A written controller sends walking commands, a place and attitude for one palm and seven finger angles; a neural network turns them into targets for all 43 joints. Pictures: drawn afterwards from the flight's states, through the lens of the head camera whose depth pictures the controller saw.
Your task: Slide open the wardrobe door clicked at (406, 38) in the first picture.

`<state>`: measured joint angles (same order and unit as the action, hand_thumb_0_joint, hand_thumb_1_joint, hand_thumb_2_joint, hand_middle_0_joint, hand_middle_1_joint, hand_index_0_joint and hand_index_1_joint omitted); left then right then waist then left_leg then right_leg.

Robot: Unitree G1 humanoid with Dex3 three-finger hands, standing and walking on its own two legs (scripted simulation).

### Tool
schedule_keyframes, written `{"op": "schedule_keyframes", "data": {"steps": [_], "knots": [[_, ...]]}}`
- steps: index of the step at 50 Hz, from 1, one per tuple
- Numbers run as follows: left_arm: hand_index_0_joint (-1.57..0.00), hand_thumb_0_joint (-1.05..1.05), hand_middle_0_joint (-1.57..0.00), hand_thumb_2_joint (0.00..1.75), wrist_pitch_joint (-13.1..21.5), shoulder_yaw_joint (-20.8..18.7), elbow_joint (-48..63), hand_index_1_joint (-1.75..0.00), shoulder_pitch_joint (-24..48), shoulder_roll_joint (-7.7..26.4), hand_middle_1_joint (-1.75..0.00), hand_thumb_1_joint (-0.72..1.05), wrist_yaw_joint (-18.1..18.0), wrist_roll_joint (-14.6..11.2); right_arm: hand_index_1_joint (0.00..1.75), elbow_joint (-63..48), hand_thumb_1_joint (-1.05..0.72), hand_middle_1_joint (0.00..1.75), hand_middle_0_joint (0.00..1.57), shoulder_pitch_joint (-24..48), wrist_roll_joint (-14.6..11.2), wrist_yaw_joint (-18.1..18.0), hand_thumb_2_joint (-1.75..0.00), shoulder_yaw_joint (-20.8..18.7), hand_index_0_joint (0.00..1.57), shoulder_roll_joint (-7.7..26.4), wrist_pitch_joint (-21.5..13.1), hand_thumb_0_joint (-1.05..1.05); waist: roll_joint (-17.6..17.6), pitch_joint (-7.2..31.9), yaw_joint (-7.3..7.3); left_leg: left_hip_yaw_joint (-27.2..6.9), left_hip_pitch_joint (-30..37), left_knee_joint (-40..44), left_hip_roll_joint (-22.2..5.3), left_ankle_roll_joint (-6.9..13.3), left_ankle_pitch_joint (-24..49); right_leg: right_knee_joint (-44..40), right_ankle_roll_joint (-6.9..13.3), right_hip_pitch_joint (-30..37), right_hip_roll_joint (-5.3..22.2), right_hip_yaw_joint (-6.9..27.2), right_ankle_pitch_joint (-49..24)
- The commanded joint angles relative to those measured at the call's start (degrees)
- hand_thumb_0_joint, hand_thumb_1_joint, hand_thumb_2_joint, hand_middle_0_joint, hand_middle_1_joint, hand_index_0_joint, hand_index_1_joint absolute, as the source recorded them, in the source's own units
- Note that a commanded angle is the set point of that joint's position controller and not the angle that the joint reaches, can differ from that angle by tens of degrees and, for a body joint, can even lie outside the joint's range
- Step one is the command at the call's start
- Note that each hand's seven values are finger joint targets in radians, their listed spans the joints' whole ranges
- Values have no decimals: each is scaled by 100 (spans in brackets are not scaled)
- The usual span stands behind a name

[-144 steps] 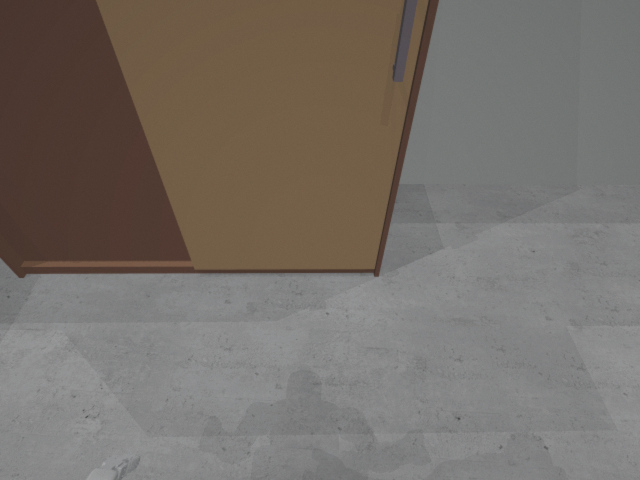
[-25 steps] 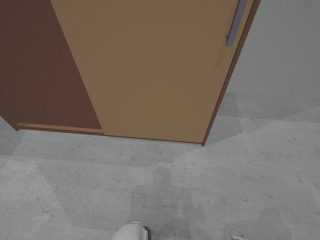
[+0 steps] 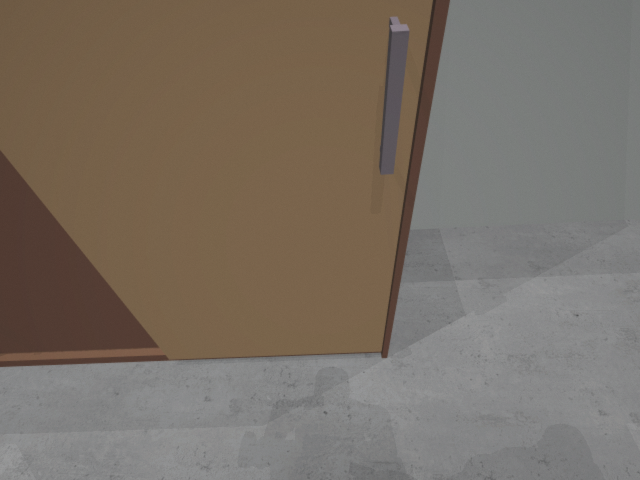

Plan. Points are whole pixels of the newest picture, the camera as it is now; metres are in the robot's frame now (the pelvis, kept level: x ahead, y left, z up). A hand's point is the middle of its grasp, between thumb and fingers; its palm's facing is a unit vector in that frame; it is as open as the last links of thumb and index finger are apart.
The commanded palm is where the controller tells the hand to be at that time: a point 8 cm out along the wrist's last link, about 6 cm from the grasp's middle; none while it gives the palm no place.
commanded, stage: take the last steps up to it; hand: right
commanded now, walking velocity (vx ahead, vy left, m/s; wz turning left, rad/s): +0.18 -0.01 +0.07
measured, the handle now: (390, 102) +0.59 -0.09 +0.18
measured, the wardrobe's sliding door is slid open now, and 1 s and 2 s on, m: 0.00 0.00 0.00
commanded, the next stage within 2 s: come to a stop and stand still in 0.08 s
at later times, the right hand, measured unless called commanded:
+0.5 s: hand (442, 444) +0.21 -0.16 -0.16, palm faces +0.00 +0.98 -0.21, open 7.3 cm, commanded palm none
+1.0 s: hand out of the picture +0.05 -0.25 -0.17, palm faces +0.04 +0.97 -0.22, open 7.3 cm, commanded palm none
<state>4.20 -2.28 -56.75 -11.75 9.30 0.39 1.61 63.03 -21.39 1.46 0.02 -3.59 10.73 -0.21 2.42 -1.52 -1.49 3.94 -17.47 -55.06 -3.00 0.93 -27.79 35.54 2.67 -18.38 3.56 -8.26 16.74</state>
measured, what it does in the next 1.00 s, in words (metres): steps on the spot: left foot, then right foot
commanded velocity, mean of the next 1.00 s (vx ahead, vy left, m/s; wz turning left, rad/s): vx -0.07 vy -0.01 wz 0.01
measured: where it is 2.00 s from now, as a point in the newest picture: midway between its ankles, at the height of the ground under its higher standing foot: outside the picture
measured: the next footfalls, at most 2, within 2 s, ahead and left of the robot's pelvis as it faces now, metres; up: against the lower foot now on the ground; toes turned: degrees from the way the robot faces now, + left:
left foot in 0.34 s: +0.22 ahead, +0.12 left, +0.00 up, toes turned +7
right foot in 0.70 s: +0.11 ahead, -0.14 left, +0.00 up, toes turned -2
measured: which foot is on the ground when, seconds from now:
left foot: up 0.00-0.32, down 0.34-0.70, up 0.72-1.00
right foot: down 0.00-0.36, up 0.38-0.68, down 0.70-1.00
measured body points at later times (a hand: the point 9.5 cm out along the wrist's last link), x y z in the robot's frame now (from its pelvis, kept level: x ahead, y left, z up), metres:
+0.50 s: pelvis +0.11 +0.01 +0.00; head +0.15 +0.02 +0.45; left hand +0.07 +0.21 -0.17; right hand +0.21 -0.21 -0.15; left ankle +0.18 +0.12 -0.73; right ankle +0.04 -0.10 -0.68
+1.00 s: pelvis +0.05 -0.05 +0.01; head +0.07 -0.07 +0.46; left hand +0.08 +0.18 -0.14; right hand +0.05 -0.30 -0.15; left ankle +0.01 +0.08 -0.71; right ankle +0.07 -0.13 -0.73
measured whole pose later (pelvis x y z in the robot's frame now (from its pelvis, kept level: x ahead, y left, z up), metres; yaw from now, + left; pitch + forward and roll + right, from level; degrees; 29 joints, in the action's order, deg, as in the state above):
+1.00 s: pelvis +0.05 -0.05 +0.01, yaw +1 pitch +0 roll +0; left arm -0.1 -1.8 -59.2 -14.2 8.3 -2.2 0.9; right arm 60.7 -17.2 1.0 -1.6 -3.0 11.4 3.7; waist 2.1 -1.7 -0.3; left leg 0.1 -14.8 -39.6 -2.0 -2.0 -23.4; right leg 24.3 3.8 -12.6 -2.0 -5.3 11.8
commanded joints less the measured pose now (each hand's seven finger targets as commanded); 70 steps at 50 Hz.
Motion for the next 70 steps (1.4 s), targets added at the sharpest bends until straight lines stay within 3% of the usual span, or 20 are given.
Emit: {"op": "schedule_keyframes", "data": {"steps": [1,4,10,14,16,18,19,21,25,31,33,34,35,36,40,47,52,54,56,70], "knots": [[-20,0,-20,90,53,-61,-148,-30,-1048,643,-30,90,-190,-39,30,-481,-90,30,20,363,9,52,-90,-54,20,266,-263,0,-592,-154,268,-303,-1910,-1432,-356,-35,705,-2108,587,1343,1605,1561,-2306],[-20,0,-20,90,105,-61,-260,-30,-1046,495,-30,90,-223,-55,30,-364,-90,30,20,53,19,25,-90,-19,20,45,-121,0,-770,66,112,-199,-1600,-1075,-307,-173,1145,-2150,517,1395,1270,797,-3051],[-20,0,-20,90,22,-46,-512,-30,-1294,505,-30,90,-248,-33,30,-572,-90,30,20,714,5,4,-90,63,20,-86,-50,0,-853,-172,231,90,-1227,849,-216,-178,1379,-1971,629,1530,1167,494,-3804],[-20,0,-20,90,-129,-39,-603,-30,-1183,529,-30,90,-317,-41,30,-495,-90,30,20,620,-4,-118,-90,85,20,-38,-31,0,-900,-69,145,152,-37,2149,-1,-115,1879,-1293,346,1314,1074,443,-4479],[-20,0,-20,90,-194,-43,-626,-30,-1191,399,-30,90,-318,-104,30,-412,-90,30,20,215,9,-168,-90,30,20,308,-61,0,-453,69,-51,15,809,2988,-168,-123,3440,-678,38,989,846,411,-3549],[-20,0,-20,90,-301,-102,-589,-30,-1484,147,-30,90,-289,-195,30,-341,-90,30,20,-68,1,-242,-90,-63,20,834,-97,0,477,580,1,-1275,1800,2507,-1656,703,7323,444,-346,-44,10,162,-216],[-20,0,-20,90,-380,-142,-565,-30,-1558,98,-30,90,-305,-200,30,-348,-90,30,20,-85,-21,-239,-90,-73,20,949,-82,0,516,691,52,-1224,1746,2702,-2093,1136,7904,1118,-399,-90,-216,286,1514],[-20,0,-20,90,-519,-163,-498,-30,-1180,81,-30,90,-321,-193,30,-458,-90,30,20,259,-12,-315,-90,-111,20,811,-59,0,954,774,-53,-1408,1356,2975,-2054,1438,7190,2340,-385,-211,-127,697,2047],[-20,0,-20,90,-665,-202,-390,-30,-1010,45,-30,90,-249,-142,30,-826,-90,30,20,978,32,-356,-90,-144,20,755,61,0,494,593,163,-940,517,3240,-1672,1116,5395,2642,-463,-293,-155,814,1540],[-20,0,-20,90,-598,-195,-203,-30,-1136,36,-30,90,-163,-101,30,-1035,-90,30,20,1208,92,-304,-90,-218,20,807,133,0,879,689,239,-918,200,3377,-1301,826,2849,838,-472,226,-195,511,887],[-20,0,-20,90,-536,-192,-249,-30,-1438,142,-30,90,-157,-98,30,-1085,-90,30,20,1304,26,-258,-90,-225,20,763,196,0,726,603,427,-794,-425,3072,-1080,456,1601,-536,-433,1052,-248,434,-28],[-20,0,-20,90,-491,-222,-211,-30,-1421,426,-30,90,-160,-76,30,-1128,-90,30,20,1234,-33,-226,-90,-169,20,537,246,0,-228,382,430,-520,-962,2456,-643,189,711,-1319,-341,1176,148,1044,124],[-20,0,-20,90,-463,-318,5,-30,-1140,923,-30,90,-168,-2,30,-1239,-90,30,20,1183,-84,-197,-90,-117,20,181,305,0,-2001,-62,405,21,-1464,1321,114,-221,-147,-2346,51,365,1422,2713,517],[-20,0,-20,90,-484,-290,279,-30,-625,1034,-30,90,-202,35,30,-1278,-90,30,20,1324,-26,-211,-90,-121,20,273,339,0,-1904,-474,327,-464,-1058,563,183,-193,-105,-2720,387,-681,1760,2968,583],[-20,0,-20,90,-410,-124,415,-30,193,769,-30,90,-297,11,30,-836,-90,30,20,631,30,-150,-90,-175,20,368,362,0,-981,-508,-94,-801,-904,-753,227,-236,803,-2419,344,-609,945,1695,187],[-20,0,-20,90,-339,-121,-73,-30,-746,699,-30,90,-334,-55,30,-717,-90,30,20,770,-47,-164,-90,76,20,218,186,0,-1002,265,362,-363,-512,1692,54,-323,185,-1879,722,1710,1062,1817,-2351],[-20,0,-20,90,-329,-68,-289,-30,-640,563,-30,90,-265,-162,30,-181,-90,30,20,-12,-69,-246,-90,141,20,293,55,0,-499,463,124,-599,1169,3784,-166,-153,2024,-1454,163,988,580,1440,-1912],[-20,0,-20,90,-328,13,-313,-30,-551,361,-30,90,-228,-192,30,-112,-90,30,20,129,-79,-267,-90,198,20,405,-13,0,32,147,248,-1003,844,3694,-676,105,2488,-1509,-138,860,213,1072,-1179],[-20,0,-20,90,-366,27,-471,-30,-659,367,-30,90,-212,-133,30,-45,-90,30,20,233,-79,-262,-90,229,20,297,-68,0,673,91,293,-937,517,3727,-494,126,2157,-1500,-154,1154,199,1018,-1116],[-20,0,-20,90,-441,102,-870,-30,-988,229,-30,90,-225,-87,30,56,-90,30,20,-68,-99,-269,-90,250,20,117,8,0,-263,-736,217,-946,-109,4009,-274,88,385,-1816,-175,637,174,1050,95]]}}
